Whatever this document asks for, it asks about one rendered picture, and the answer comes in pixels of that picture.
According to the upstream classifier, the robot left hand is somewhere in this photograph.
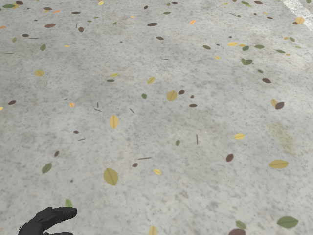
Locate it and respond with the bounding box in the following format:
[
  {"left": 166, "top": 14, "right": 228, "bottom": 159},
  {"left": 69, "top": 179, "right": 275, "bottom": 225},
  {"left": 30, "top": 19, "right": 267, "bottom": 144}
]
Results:
[{"left": 18, "top": 207, "right": 77, "bottom": 235}]

